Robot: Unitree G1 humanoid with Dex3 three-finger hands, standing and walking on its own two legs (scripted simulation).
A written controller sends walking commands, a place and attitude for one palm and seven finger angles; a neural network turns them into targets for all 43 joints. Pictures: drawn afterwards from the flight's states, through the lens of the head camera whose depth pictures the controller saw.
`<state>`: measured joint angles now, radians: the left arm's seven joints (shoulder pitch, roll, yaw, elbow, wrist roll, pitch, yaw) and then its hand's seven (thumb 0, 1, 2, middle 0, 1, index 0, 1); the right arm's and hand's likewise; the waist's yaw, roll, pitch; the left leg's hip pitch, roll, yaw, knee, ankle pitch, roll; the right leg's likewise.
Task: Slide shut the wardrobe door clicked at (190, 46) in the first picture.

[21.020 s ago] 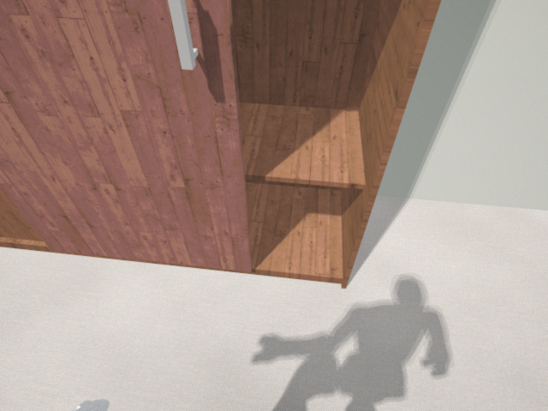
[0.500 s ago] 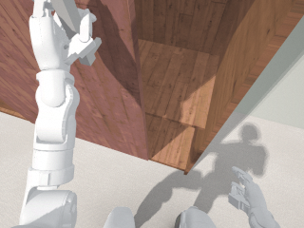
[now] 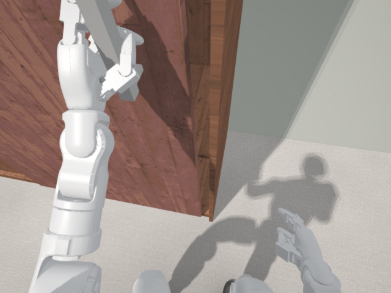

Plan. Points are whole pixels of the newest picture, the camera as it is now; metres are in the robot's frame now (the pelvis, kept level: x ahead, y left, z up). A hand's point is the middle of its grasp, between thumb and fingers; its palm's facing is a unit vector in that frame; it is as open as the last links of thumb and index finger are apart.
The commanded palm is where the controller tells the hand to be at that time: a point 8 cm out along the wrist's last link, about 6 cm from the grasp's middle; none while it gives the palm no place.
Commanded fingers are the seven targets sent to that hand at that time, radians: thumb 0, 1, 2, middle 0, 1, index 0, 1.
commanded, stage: step sideways, sliding the door along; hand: left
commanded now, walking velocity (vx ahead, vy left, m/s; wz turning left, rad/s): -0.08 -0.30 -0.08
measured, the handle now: (118, 40) +0.40 +0.17 +0.27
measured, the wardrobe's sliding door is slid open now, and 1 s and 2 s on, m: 0.04 0.00 0.00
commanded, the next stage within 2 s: stop walking and hold the door there in 0.40 s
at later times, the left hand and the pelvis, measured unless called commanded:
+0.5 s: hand (157, 64) +0.36 +0.11 +0.26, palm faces +0.35 -0.94 -0.03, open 6.1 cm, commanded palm +0.32 +0.14 +0.24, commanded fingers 0.00 0.90 0.90 -0.45 -1.40 -0.45 -1.40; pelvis -0.04 -0.11 +0.01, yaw -3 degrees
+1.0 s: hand (154, 64) +0.37 +0.11 +0.25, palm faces +0.49 -0.85 -0.20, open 6.1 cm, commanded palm +0.32 +0.14 +0.24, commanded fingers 0.00 0.90 0.90 -0.45 -1.40 -0.45 -1.40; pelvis -0.02 -0.17 +0.02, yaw -7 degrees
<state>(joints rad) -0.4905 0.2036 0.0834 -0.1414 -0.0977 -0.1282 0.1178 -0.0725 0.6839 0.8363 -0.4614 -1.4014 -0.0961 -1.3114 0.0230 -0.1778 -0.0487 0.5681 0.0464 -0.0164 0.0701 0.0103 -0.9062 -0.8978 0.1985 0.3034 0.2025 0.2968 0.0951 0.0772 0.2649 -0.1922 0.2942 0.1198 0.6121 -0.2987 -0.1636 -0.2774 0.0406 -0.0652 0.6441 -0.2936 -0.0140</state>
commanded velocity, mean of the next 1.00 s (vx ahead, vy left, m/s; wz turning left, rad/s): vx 0.03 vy -0.05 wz -0.02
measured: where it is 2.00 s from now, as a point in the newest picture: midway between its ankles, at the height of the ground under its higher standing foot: outside the picture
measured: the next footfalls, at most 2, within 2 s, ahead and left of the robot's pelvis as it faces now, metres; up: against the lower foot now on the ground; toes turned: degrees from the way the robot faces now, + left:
left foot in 0.30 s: -0.02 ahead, +0.10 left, +0.00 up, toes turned +5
right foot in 0.58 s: +0.02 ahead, -0.31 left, +0.00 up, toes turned -9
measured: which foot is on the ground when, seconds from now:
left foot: down 0.00-0.02, up 0.04-0.28, down 0.30-0.62, up 0.64-0.80, down 0.82-1.00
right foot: down 0.00-0.30, up 0.32-0.56, down 0.58-1.00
